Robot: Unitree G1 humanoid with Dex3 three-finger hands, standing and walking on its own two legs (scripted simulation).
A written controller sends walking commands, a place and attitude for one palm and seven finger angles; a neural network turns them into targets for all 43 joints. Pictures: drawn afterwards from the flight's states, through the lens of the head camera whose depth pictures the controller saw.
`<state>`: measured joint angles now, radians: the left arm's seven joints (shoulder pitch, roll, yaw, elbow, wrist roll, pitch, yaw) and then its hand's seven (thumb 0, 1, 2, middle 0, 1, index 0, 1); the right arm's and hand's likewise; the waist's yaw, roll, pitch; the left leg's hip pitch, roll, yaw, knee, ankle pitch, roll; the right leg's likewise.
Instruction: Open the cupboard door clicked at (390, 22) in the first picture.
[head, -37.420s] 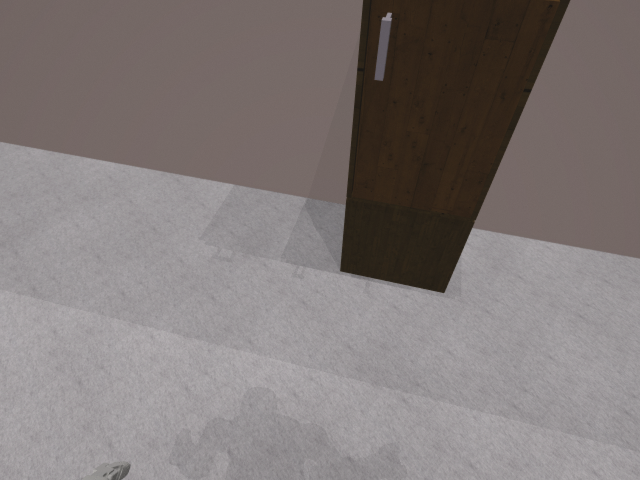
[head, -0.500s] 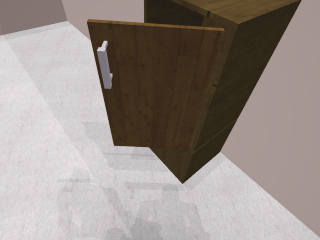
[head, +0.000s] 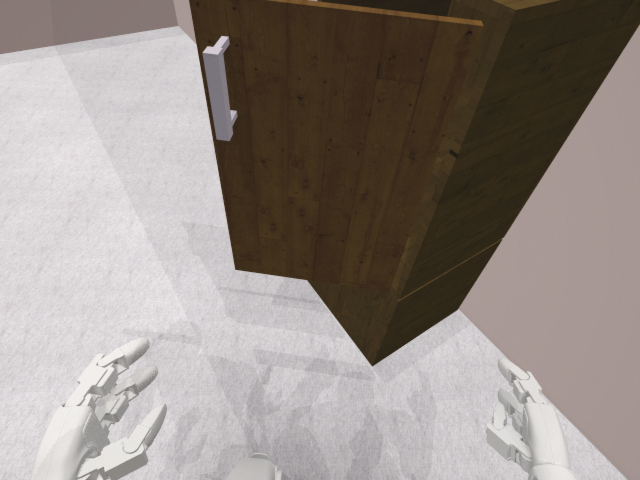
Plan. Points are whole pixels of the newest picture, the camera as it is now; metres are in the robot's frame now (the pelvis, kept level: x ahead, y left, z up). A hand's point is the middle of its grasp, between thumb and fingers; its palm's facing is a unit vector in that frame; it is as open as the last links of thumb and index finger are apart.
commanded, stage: raise the hand with hooked fingers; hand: left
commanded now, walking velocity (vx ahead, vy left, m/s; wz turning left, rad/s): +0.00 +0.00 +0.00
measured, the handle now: (223, 89) +0.57 +0.21 +0.19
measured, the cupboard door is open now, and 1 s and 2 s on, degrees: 49 49 49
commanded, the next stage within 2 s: move the hooked fingers beside the handle in 1.62 s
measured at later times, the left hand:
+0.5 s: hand (94, 314) +0.24 +0.26 +0.12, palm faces +0.02 -1.00 -0.05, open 12.0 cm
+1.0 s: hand (11, 241) +0.27 +0.33 +0.19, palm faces +0.02 -1.00 -0.07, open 13.9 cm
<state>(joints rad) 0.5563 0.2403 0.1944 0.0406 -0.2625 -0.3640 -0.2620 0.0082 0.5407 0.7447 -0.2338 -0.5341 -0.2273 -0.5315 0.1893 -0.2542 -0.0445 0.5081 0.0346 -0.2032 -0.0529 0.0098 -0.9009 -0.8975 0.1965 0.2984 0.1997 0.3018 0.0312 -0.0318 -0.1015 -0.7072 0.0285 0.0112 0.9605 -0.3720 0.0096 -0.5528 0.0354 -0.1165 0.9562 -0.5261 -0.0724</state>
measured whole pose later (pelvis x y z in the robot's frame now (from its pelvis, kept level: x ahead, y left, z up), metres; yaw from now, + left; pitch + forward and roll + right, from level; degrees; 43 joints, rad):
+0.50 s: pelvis +0.02 +0.02 +0.02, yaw -1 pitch +6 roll -2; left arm 0.30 0.32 0.36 0.02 -0.40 -0.26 -0.41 0.00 -0.04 0.50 -0.27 -0.91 -0.26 -0.90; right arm 0.32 -0.29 0.00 0.61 0.07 -0.23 -0.08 0.01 -0.90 -0.90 0.20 0.30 0.20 0.30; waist 0.02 0.03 -0.09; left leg -0.58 0.02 0.03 0.80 -0.33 0.04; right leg -0.43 0.03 -0.08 0.77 -0.45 -0.03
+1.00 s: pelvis +0.00 +0.06 +0.05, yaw +0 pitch -1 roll -2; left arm -0.03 0.45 0.38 0.09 -0.33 0.05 -0.41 -0.01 -0.49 0.31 -0.30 -1.19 -0.30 -1.19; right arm 0.23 -0.24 0.11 0.58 0.07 -0.24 -0.11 0.01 -0.90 -0.90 0.20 0.30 0.20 0.30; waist 0.05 0.02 -0.01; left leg -0.37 -0.04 0.04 0.59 -0.21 0.09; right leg -0.21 -0.01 -0.07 0.55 -0.32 0.01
